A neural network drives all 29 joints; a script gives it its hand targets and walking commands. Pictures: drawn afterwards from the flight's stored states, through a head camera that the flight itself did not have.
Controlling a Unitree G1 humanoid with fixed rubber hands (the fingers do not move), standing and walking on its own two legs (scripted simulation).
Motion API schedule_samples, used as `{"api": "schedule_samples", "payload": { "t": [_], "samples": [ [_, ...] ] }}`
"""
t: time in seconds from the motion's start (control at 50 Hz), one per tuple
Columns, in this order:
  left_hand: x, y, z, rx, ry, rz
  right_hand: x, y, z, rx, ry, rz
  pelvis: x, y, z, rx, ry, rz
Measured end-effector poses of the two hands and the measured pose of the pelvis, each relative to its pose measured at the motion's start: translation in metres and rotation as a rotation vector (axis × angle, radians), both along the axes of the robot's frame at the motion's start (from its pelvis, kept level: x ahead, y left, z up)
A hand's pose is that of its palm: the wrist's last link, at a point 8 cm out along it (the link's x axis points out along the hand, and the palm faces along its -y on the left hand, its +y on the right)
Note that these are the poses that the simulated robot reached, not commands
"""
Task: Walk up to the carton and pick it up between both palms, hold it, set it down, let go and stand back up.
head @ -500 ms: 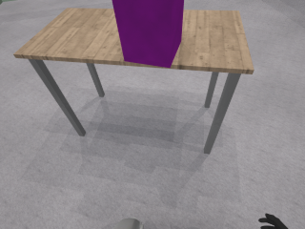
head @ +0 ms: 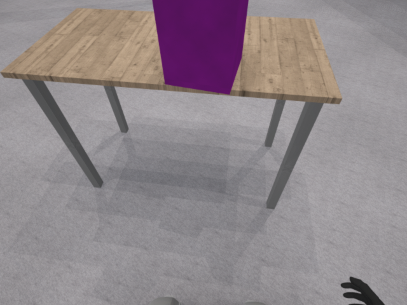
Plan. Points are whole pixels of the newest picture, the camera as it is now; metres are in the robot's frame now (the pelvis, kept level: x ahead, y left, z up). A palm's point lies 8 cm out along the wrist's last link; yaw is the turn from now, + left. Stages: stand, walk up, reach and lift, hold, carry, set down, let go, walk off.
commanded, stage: walk up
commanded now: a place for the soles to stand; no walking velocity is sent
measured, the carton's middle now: (205, 31) +0.79 +0.00 +0.15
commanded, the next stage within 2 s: none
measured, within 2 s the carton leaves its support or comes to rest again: neither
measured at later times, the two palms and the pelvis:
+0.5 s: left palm out of the picture +0.06 +0.34 -0.06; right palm out of the picture +0.07 -0.33 -0.08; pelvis -0.04 +0.00 +0.00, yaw -3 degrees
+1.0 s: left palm out of the picture +0.06 +0.35 -0.06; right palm out of the picture +0.05 -0.33 -0.09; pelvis -0.05 +0.01 +0.00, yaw -5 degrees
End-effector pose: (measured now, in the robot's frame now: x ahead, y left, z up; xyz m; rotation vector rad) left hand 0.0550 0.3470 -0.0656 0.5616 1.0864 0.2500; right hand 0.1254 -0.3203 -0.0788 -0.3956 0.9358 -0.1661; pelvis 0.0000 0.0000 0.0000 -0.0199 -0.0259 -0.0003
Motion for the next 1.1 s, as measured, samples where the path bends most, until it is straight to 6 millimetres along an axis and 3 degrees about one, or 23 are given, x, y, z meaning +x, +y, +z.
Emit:
{"api": "schedule_samples", "payload": {
  "t": [0.16, 0.34, 0.52, 0.66, 0.8, 0.96, 1.1],
  "samples": [
    [0.016, 0.001, 0.002, -0.011, -0.051, -0.039, -0.019, 0.001, 0.004, -0.011, -0.004, -0.021, -0.013, 0.006, 0.002, -0.008, -0.008, -0.017],
    [-0.008, -0.009, 0.0, 0.012, -0.019, -0.014, -0.024, -0.013, -0.004, 0.009, -0.027, -0.025, -0.025, -0.01, -0.003, 0.012, -0.028, -0.028],
    [0.003, -0.006, 0.003, 0.008, -0.036, -0.065, -0.054, -0.013, -0.006, 0.003, 0.002, -0.071, -0.037, -0.002, -0.001, 0.012, -0.021, -0.047],
    [-0.01, -0.008, 0.004, 0.016, -0.011, -0.052, -0.055, -0.018, -0.008, 0.011, 0.0, -0.07, -0.041, -0.007, -0.001, 0.025, -0.023, -0.065],
    [0.005, -0.001, 0.003, 0.005, -0.022, -0.09, -0.072, -0.011, -0.009, 0.002, 0.028, -0.105, -0.043, 0.006, -0.001, 0.021, -0.015, -0.08],
    [0.004, -0.003, 0.002, 0.009, -0.023, -0.09, -0.073, -0.014, -0.01, 0.004, 0.021, -0.109, -0.045, 0.003, -0.002, 0.028, -0.02, -0.088],
    [0.02, 0.004, -0.001, -0.003, -0.027, -0.124, -0.086, -0.006, -0.008, -0.006, 0.038, -0.146, -0.044, 0.015, -0.001, 0.019, -0.016, -0.102]
  ]
}}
